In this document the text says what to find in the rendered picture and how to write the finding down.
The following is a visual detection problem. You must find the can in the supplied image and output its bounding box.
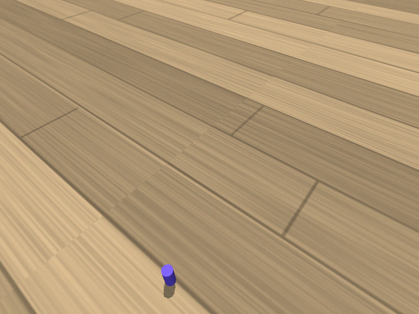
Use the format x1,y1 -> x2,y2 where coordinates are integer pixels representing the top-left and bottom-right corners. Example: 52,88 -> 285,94
161,264 -> 176,286

